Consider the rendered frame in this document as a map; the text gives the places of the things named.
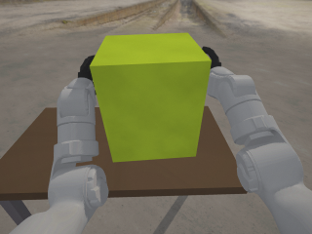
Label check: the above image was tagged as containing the left robot upper arm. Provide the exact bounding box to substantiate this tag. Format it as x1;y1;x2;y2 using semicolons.
9;164;109;234

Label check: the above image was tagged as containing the right robot upper arm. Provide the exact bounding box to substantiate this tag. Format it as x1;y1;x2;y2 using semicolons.
236;140;312;234

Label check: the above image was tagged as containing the left robot forearm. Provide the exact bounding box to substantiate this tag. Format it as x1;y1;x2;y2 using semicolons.
48;77;99;205

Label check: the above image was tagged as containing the robot left hand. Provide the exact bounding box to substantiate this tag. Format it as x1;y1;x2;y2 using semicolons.
78;55;97;95

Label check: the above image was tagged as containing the robot right hand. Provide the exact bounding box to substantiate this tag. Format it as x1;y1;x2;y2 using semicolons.
202;46;221;69

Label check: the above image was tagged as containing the right robot forearm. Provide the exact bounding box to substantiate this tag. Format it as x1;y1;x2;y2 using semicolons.
207;66;304;179

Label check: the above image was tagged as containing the table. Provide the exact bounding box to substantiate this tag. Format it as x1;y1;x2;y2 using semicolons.
0;106;248;225

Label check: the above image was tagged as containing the carton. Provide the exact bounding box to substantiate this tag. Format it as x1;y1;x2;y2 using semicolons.
90;32;212;163

